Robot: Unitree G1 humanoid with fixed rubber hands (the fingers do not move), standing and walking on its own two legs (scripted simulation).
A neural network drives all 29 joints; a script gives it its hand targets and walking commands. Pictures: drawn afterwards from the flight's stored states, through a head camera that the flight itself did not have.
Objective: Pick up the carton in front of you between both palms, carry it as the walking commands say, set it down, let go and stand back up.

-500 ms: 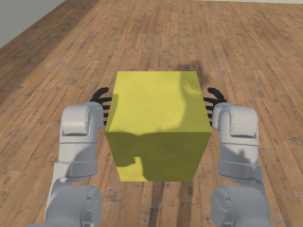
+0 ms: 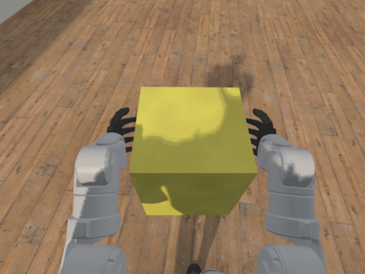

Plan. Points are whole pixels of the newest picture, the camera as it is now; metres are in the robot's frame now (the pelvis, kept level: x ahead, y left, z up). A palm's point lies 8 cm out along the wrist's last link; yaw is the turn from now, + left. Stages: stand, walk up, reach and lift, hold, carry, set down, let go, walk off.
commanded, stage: carry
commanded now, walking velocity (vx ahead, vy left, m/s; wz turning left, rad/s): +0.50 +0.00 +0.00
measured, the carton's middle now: (188, 156) +0.37 -0.01 +0.03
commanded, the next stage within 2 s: none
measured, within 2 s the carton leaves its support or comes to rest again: neither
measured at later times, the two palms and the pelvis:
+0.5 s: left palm (120, 69) +0.61 +0.18 +0.10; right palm (228, 73) +0.60 -0.12 +0.10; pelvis +0.33 +0.04 +0.01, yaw -2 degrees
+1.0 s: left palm (136, 32) +0.80 +0.16 +0.11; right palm (226, 37) +0.80 -0.14 +0.10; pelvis +0.53 +0.02 +0.02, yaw +0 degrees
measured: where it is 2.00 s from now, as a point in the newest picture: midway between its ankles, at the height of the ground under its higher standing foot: (175, 215)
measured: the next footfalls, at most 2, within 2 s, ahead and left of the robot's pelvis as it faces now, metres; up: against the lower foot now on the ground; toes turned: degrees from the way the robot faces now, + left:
left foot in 0.44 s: +0.45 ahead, +0.13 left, +0.00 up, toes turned +11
right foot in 0.82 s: +0.63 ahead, -0.09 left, +0.00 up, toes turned -11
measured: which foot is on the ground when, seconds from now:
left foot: up 0.00-0.42, down 0.44-1.00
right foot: down 0.00-0.44, up 0.46-0.80, down 0.82-1.00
